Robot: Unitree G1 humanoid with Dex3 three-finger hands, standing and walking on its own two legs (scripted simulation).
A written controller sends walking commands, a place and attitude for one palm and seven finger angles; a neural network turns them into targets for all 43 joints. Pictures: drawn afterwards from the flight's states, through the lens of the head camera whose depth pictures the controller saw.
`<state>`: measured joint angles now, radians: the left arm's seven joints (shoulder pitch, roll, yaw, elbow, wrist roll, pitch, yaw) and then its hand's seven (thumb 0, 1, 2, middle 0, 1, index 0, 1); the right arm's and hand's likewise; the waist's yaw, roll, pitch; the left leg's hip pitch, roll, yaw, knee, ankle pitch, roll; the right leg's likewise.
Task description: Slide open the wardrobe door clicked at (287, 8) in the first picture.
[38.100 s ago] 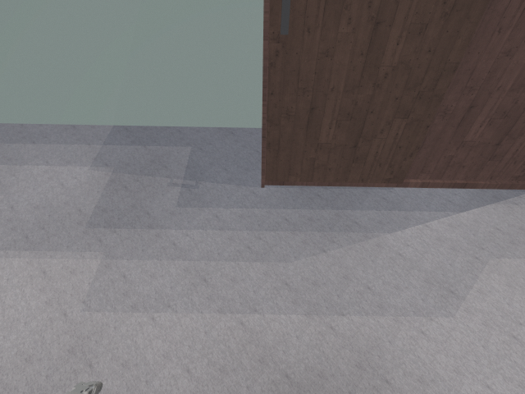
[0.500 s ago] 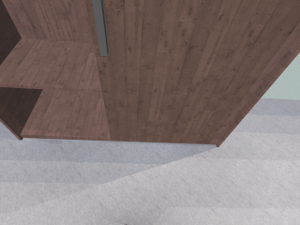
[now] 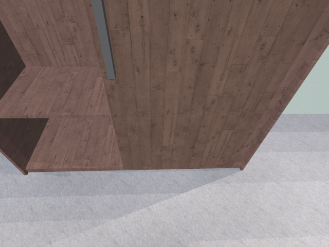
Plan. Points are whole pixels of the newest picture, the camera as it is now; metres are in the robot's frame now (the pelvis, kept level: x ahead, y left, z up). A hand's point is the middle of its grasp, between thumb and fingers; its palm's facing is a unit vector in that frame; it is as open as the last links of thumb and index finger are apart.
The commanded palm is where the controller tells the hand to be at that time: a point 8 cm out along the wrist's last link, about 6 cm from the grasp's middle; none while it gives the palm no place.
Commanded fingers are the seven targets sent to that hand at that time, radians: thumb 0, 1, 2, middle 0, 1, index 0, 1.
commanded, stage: let the arm hang, fingers relaxed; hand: left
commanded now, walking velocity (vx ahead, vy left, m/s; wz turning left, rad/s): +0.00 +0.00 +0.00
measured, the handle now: (105, 32) +0.67 +0.22 +0.20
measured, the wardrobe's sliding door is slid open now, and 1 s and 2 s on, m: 0.64 0.64 0.64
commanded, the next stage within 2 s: look to check the result in 0.16 s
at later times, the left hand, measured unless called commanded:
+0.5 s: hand out of the picture +0.00 +0.18 -0.18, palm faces -0.01 -0.98 -0.17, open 7.4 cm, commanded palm none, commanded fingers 0.00 0.90 0.90 -0.20 -0.30 -0.20 -0.30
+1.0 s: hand out of the picture +0.02 +0.19 -0.18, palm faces -0.02 -0.98 -0.18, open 7.4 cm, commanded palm none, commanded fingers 0.00 0.90 0.90 -0.20 -0.30 -0.20 -0.30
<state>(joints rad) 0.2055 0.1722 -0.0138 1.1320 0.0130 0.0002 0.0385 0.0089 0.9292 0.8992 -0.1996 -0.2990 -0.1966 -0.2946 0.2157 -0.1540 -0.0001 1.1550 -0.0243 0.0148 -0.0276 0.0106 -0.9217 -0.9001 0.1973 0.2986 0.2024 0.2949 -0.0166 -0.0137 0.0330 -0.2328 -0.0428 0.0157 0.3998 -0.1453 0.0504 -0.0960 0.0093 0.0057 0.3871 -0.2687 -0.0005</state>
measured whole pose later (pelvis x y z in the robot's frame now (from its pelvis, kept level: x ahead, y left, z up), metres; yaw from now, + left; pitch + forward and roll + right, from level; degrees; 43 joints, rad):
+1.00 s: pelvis +0.02 +0.01 +0.00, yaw -1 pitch -1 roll +0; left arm 0.25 0.17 -0.01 1.15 0.01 0.00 0.04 0.00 0.91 0.90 -0.20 -0.30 -0.20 -0.29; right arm 0.20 -0.15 0.00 1.16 -0.02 0.01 -0.03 0.01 -0.92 -0.90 0.20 0.30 0.20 0.29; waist -0.01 -0.03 0.06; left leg -0.20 -0.06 0.03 0.38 -0.16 0.07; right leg -0.06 -0.01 0.02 0.36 -0.28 0.02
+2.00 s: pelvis +0.02 +0.01 +0.00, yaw -1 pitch -1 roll +0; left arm 0.26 0.16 -0.02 1.16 0.01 0.00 0.04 0.00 0.91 0.90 -0.20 -0.30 -0.20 -0.29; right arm 0.22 -0.15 0.00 1.17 -0.02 0.01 -0.03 0.01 -0.91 -0.90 0.20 0.30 0.20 0.29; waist -0.01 -0.02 0.06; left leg -0.19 -0.05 0.04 0.38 -0.17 0.06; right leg -0.05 -0.01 0.03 0.35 -0.28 0.01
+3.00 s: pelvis +0.03 +0.00 +0.00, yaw -1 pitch -1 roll +0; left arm 0.25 0.16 -0.02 1.16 0.01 0.00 0.04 0.00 0.91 0.90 -0.20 -0.30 -0.20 -0.29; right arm 0.21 -0.15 0.00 1.17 -0.02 0.01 -0.03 0.01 -0.91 -0.90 0.20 0.30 0.20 0.29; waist -0.01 -0.03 0.06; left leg -0.19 -0.05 0.03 0.38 -0.18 0.05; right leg -0.05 0.00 0.03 0.35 -0.28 0.00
